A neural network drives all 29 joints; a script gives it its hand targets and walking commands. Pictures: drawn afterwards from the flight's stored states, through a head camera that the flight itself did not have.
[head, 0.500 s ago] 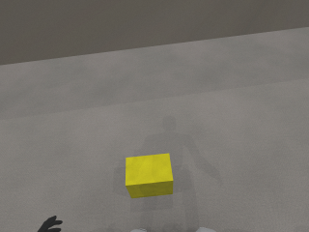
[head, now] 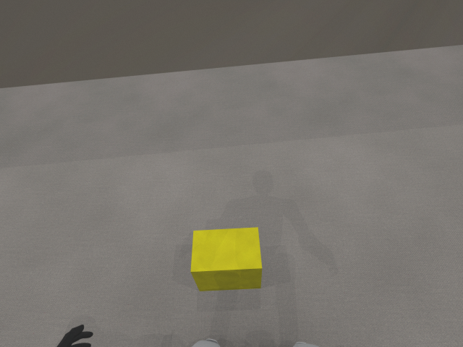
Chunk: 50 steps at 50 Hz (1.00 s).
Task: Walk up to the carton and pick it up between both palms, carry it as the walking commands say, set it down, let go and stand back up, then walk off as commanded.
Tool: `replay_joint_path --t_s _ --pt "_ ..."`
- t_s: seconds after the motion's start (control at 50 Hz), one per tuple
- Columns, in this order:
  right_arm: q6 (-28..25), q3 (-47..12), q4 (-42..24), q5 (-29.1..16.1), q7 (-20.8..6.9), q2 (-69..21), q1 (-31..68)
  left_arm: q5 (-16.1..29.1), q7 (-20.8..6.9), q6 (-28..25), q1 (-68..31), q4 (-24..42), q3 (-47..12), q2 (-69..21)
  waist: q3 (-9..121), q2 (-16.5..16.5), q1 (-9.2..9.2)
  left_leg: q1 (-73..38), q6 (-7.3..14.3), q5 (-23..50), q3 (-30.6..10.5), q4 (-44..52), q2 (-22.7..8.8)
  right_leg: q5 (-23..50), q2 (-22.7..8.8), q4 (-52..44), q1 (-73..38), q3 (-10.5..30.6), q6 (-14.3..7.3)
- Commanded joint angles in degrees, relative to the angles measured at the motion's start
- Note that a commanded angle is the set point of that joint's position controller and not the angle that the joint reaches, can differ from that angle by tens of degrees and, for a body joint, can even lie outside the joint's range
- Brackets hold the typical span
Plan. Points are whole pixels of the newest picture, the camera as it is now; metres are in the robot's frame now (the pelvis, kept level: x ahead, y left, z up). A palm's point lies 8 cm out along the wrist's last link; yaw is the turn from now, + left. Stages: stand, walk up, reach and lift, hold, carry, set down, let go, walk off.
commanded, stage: walk up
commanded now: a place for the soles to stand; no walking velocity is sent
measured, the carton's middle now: (227, 260) +0.53 +0.10 -0.63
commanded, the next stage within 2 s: none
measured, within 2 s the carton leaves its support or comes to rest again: neither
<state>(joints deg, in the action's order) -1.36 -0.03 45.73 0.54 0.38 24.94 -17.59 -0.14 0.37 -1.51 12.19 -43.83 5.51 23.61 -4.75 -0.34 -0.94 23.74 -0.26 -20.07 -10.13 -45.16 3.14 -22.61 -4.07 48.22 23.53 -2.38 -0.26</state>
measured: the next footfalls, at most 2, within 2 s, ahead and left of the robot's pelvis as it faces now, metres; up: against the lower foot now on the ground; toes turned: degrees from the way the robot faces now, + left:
none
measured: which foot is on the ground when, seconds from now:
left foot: down 0.00-1.00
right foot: down 0.00-1.00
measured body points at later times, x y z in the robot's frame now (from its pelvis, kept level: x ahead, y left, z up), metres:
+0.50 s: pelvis +0.00 +0.02 +0.00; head +0.03 +0.01 +0.45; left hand +0.10 +0.35 -0.09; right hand +0.09 -0.30 -0.11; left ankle +0.05 +0.17 -0.70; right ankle +0.03 -0.12 -0.70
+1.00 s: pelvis +0.00 +0.01 +0.00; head +0.03 +0.01 +0.45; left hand +0.08 +0.35 -0.09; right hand +0.09 -0.31 -0.11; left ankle +0.05 +0.17 -0.70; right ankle +0.03 -0.12 -0.70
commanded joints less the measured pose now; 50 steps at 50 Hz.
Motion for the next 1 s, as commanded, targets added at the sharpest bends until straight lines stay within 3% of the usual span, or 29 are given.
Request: replay_joint_path --t_s 0.0,0.02,0.04,0.08,0.12,0.14,0.16,0.18,0.22,0.26,0.32,0.34,0.4,0.42,0.44,0.48,0.54,0.58,0.62,0.68,0.7,0.74,0.76,0.78,0.82,0.86,0.9,0.92,0.98 --pt "-0.6 4.9 -4.3 0.4 0.8 10.1 3.1 -2.0 0.4 -1.9 2.5 0.5 3.7 20.4 4.1 12.1 -1.97 16.2 2.8 -11.0 3.0 -9.8 3.4 -17.3 -18.6 -30.4 -12.9 28.3 -11.1" --pt "-0.5 5.3 -2.7 0.9 1.0 12.4 1.2 -1.7 0.4 -1.8 -0.3 1.3 3.8 19.9 3.0 9.5 -1.05 14.6 2.1 -13.3 5.0 -13.7 0.0 -9.2 -21.3 -27.8 -11.0 27.3 -14.1" --pt "-0.7 5.5 -2.2 0.6 0.8 12.3 -0.4 -1.3 0.4 -1.9 -1.5 1.5 3.4 18.3 3.0 6.4 0.18 12.1 1.9 -12.2 5.5 -12.8 -2.1 0.3 -20.2 -23.8 -10.5 23.4 -14.2" --pt "-1.4 5.6 -1.1 0.6 0.3 10.5 -3.2 -1.2 0.2 -1.5 -3.2 2.3 2.7 16.3 6.4 7.7 1.45 2.0 3.0 -4.3 9.5 -2.4 -1.2 12.1 -14.4 -17.6 -8.2 11.7 -10.5" --pt "-1.8 5.8 -0.2 1.0 0.3 10.6 -6.0 -0.6 0.0 -0.7 -3.6 2.1 1.7 14.7 7.6 8.6 3.1 -6.7 4.3 2.7 6.1 6.5 0.4 15.4 -9.9 -10.3 -4.1 6.6 -6.3" --pt "-1.9 6.0 -0.4 1.5 0.5 12.4 -4.9 -0.1 0.0 -0.2 -3.1 2.8 1.2 12.1 7.3 -0.6 2.04 -7.4 6.1 6.6 -6.4 12.4 -4.4 10.0 -5.1 -1.3 -1.3 3.1 -3.8" --pt "-2.1 6.0 -2.3 2.1 0.5 14.9 -0.1 0.8 0.0 0.4 -3.2 2.9 0.8 10.1 4.4 -7.4 0.45 -6.8 11.0 6.5 -26.1 17.3 -11.4 -2.7 2.6 4.4 6.2 1.7 -0.6" --pt "-2.2 6.1 -1.6 1.9 0.6 17.0 0.4 0.8 0.5 0.7 -3.7 2.4 0.7 11.5 3.6 -10.2 1.16 -3.1 15.6 7.0 -31.6 19.5 -14.7 -16.0 3.1 5.8 4.7 5.5 -0.7" --pt "-2.2 5.4 -2.2 1.7 1.1 15.3 4.1 0.9 0.6 -0.2 -0.8 0.8 0.8 10.4 5.5 -7.7 -0.8 -4.5 14.9 16.4 -25.0 15.7 -12.8 -11.5 2.2 -0.8 0.4 4.9 -1.0" --pt "-1.3 4.8 -2.2 0.9 0.7 12.4 6.6 0.1 0.5 -1.3 1.9 -1.0 1.0 9.7 7.4 -6.1 -2.1 0.5 9.9 17.5 -16.0 11.4 -8.2 -0.5 2.3 -13.6 -10.2 3.6 -2.3" --pt "-0.9 4.3 -2.2 -0.1 0.7 9.8 3.9 -1.6 0.3 -2.1 1.3 -0.8 2.6 17.9 6.4 8.0 -1.33 10.7 3.2 1.4 1.6 -4.2 1.8 -4.0 -14.7 -24.5 -14.5 21.5 -9.8" --pt "-0.7 4.9 -1.6 0.0 0.8 11.4 2.4 -1.5 0.3 -1.9 -0.4 -0.4 3.0 18.5 6.4 8.6 -0.56 8.8 2.9 -6.6 4.8 -6.2 0.1 1.2 -17.8 -22.7 -13.4 21.7 -12.8" --pt "-1.6 5.5 -0.5 0.6 0.4 11.8 -1.3 -0.8 0.4 -1.1 -3.0 0.5 1.9 15.1 7.1 3.8 1.36 -2.0 4.8 7.2 1.6 1.8 -1.9 11.1 -11.9 -13.2 -6.1 11.4 -8.9" --pt "-1.7 5.8 -0.7 1.1 0.2 12.8 -1.0 -0.2 0.2 -0.7 -4.0 1.4 1.6 13.7 6.9 0.9 1.4 -3.9 6.3 7.6 -5.0 7.3 -3.4 6.0 -6.4 -8.7 -2.9 6.8 -5.5" --pt "-1.9 5.9 -1.4 1.7 0.1 13.6 0.4 0.2 0.1 0.0 -4.4 1.6 1.3 12.1 6.0 -6.2 1.17 -3.6 9.5 2.7 -17.8 14.9 -7.9 -2.6 0.4 -1.6 0.6 2.8 -1.6" --pt "-1.8 5.7 -1.9 1.7 0.2 15.3 2.8 0.3 0.4 0.2 -2.6 0.3 0.9 11.2 5.0 -9.5 0.39 -3.1 14.4 1.3 -29.1 19.9 -12.4 -12.2 3.5 0.5 1.8 4.2 -0.5" --pt "-1.2 4.6 -2.2 1.0 0.2 12.7 7.4 -0.2 0.2 -1.3 0.4 -1.9 0.8 10.6 7.5 -5.8 -1.85 1.4 9.9 7.6 -18.0 14.2 -7.6 -4.0 2.4 -13.0 -9.8 4.9 -2.3" --pt "-1.0 4.2 -2.1 0.2 0.2 10.3 6.4 -1.2 0.2 -1.8 -0.3 -2.1 1.6 14.4 5.0 0.9 -1.66 9.0 4.8 4.0 -7.2 7.5 -1.9 -7.5 -4.7 -19.4 -13.1 12.1 -4.9" --pt "-0.9 4.8 -0.6 0.2 0.3 10.9 4.1 -1.5 0.3 -1.6 -0.9 -2.1 2.6 17.6 4.3 5.5 -0.49 6.6 3.1 -1.3 2.7 -2.9 1.3 -6.2 -14.3 -23.7 -10.1 20.4 -11.2" --pt "-1.4 5.1 0.2 0.7 -0.1 11.1 0.5 -1.0 0.0 -1.1 -2.9 -1.0 2.1 15.6 7.6 3.6 1.24 -1.4 4.6 4.9 1.3 2.8 -1.0 4.5 -10.5 -16.2 -8.0 11.8 -7.7" --pt "-1.6 5.3 0.1 1.0 0.0 12.0 0.8 -0.7 0.0 -0.8 -3.4 -0.6 1.6 14.3 7.8 0.3 1.2 -3.2 5.7 7.2 -3.1 6.5 -2.1 5.6 -6.8 -12.3 -6.2 8.3 -5.5" --pt "-1.7 5.6 -0.5 1.6 0.1 14.3 2.8 0.3 0.1 0.0 -4.1 -0.9 0.9 11.4 6.5 -8.2 0.56 -4.0 11.0 5.1 -22.4 17.1 -9.3 -5.0 3.3 -1.5 -0.9 2.3 -0.6" --pt "-1.6 5.4 -0.8 1.6 0.2 14.9 3.8 0.3 0.3 0.1 -3.2 -1.1 0.7 10.7 5.3 -9.7 0.11 -3.1 13.4 3.0 -27.2 19.1 -11.3 -10.0 4.2 -1.7 -0.2 3.2 -0.6" --pt "-1.6 5.1 -1.4 1.3 0.4 14.4 5.3 0.2 0.3 -0.3 -1.5 -1.9 0.6 10.4 5.3 -7.9 -0.65 -2.0 13.7 5.8 -26.4 18.2 -11.2 -9.0 3.7 -4.9 -2.7 4.3 -0.8" --pt "-1.1 4.3 -1.3 0.7 0.2 11.9 8.4 -0.5 0.2 -1.2 0.8 -3.1 0.7 10.9 7.6 -5.3 -2.14 2.0 9.4 7.1 -17.2 13.6 -7.2 -4.7 1.3 -13.3 -10.5 6.2 -2.5" --pt "-0.9 4.2 -1.2 0.2 0.1 10.1 7.2 -1.3 0.1 -1.7 -0.2 -3.0 1.9 15.1 5.8 2.4 -1.76 9.3 4.2 2.2 -5.3 5.8 -0.4 -8.6 -6.2 -21.3 -14.0 14.7 -5.9" --pt "-1.0 4.6 0.1 0.2 0.3 11.0 4.2 -1.5 0.2 -1.5 -0.8 -2.6 2.7 18.0 5.9 6.3 -0.52 6.6 2.9 -1.7 3.5 -3.7 1.0 -2.0 -15.2 -23.0 -11.6 21.0 -11.6" --pt "-1.1 4.8 0.8 0.1 0.3 11.4 2.2 -1.4 0.3 -1.4 -1.8 -2.1 2.6 17.6 6.2 6.7 -0.02 5.0 3.1 -3.7 3.9 -4.0 -0.2 4.5 -15.9 -20.7 -11.1 19.8 -12.4" --pt "-1.6 5.3 1.5 0.8 0.3 12.1 -0.5 -0.5 0.2 -0.6 -3.3 -1.0 1.4 14.3 8.7 1.1 1.43 -5.2 5.3 9.3 -3.1 6.6 -2.2 8.9 -7.2 -11.5 -6.0 8.7 -5.9"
